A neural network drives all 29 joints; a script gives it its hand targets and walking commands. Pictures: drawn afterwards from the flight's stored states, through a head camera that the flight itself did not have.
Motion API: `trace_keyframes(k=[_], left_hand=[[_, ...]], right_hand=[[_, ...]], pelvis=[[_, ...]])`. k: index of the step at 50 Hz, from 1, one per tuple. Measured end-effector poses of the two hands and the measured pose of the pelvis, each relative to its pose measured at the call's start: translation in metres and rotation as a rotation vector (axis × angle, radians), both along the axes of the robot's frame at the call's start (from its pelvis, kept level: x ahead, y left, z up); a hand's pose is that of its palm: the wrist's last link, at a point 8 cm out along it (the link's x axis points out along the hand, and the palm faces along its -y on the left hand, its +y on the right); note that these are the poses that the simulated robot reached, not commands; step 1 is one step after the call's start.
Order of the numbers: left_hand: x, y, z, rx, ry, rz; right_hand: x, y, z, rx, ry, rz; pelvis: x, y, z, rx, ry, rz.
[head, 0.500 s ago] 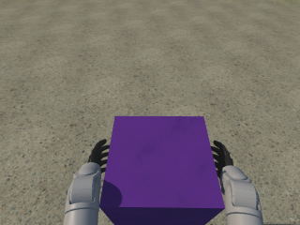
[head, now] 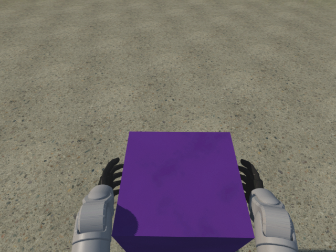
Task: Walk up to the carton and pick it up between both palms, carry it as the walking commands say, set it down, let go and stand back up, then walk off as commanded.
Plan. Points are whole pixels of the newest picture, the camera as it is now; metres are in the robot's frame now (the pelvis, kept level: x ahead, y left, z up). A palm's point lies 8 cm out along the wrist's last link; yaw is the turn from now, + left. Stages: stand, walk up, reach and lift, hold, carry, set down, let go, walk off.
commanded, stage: reach and lift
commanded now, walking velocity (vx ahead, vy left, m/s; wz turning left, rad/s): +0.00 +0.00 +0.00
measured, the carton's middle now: (178, 198) +0.29 +0.00 -0.03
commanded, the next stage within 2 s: hold in 0.36 s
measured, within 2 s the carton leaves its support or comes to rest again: neither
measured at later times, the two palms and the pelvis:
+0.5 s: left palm (104, 192) +0.27 +0.17 +0.03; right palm (252, 194) +0.27 -0.17 +0.04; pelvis +0.00 +0.00 +0.00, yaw +0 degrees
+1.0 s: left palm (103, 193) +0.27 +0.17 +0.03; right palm (252, 196) +0.26 -0.17 +0.04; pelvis -0.01 +0.00 +0.00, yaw +0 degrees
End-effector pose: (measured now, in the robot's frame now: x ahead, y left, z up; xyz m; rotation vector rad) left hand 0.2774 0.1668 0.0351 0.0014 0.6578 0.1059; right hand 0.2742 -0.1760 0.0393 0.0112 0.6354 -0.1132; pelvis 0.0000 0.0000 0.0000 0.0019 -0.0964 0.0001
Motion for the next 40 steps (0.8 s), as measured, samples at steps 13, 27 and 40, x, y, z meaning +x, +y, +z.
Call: trace_keyframes(k=[13, 27, 40], left_hand=[[-0.0050, 0.0023, -0.0008, 0.000, 0.002, 0.005], [-0.0065, 0.0043, -0.0016, -0.001, 0.005, 0.001], [-0.0085, 0.0055, -0.0023, -0.001, 0.006, 0.000]], right_hand=[[-0.0029, 0.0024, -0.0006, 0.000, 0.003, 0.003], [-0.0059, 0.0044, -0.0012, -0.001, 0.006, -0.004], [-0.0086, 0.0057, -0.0021, -0.001, 0.009, -0.006]], pelvis=[[-0.0009, -0.0011, 0.0000, 0.001, -0.002, 0.003], [-0.0024, 0.0010, -0.0002, 0.002, -0.002, 0.002], [-0.0040, 0.0026, -0.0002, 0.003, -0.001, 0.001]])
